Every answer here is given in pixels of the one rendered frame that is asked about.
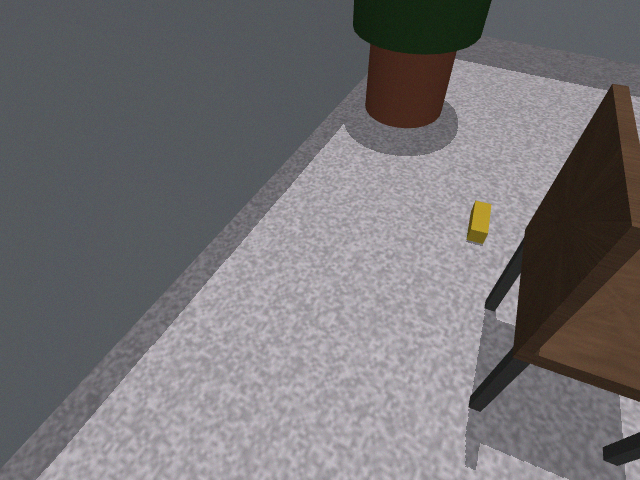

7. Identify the carton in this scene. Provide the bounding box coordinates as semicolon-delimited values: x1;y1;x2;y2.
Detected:
466;201;492;244

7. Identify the chair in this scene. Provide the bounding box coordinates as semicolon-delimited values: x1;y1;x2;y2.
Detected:
469;84;640;466

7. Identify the potted plant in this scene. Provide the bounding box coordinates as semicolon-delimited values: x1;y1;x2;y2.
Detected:
353;0;492;128

